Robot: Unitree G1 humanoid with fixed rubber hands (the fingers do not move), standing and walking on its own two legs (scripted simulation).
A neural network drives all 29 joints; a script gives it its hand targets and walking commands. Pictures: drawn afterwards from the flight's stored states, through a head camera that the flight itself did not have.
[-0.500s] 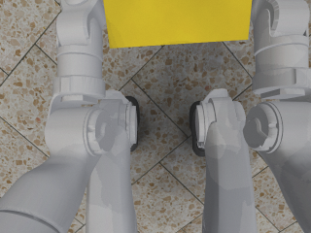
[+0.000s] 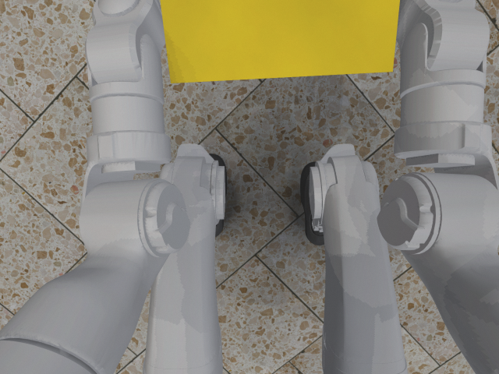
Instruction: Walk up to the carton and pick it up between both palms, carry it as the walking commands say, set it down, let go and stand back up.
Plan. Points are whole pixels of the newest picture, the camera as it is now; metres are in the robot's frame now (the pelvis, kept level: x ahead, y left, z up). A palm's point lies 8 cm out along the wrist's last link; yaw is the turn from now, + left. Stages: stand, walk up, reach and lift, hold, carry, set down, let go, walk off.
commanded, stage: reach and lift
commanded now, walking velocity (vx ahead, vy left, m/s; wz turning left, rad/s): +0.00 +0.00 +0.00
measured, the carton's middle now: out of the picture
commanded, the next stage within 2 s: none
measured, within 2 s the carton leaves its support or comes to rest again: neither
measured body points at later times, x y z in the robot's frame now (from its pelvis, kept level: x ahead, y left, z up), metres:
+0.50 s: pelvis +0.00 +0.00 +0.05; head +0.33 +0.01 +0.35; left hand +0.54 +0.15 -0.04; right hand +0.55 -0.15 -0.03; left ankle +0.16 +0.12 -0.43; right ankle +0.14 -0.14 -0.43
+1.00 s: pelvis +0.01 +0.00 +0.11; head +0.30 +0.01 +0.45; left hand +0.52 +0.15 +0.04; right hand +0.52 -0.15 +0.04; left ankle +0.16 +0.12 -0.43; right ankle +0.14 -0.14 -0.43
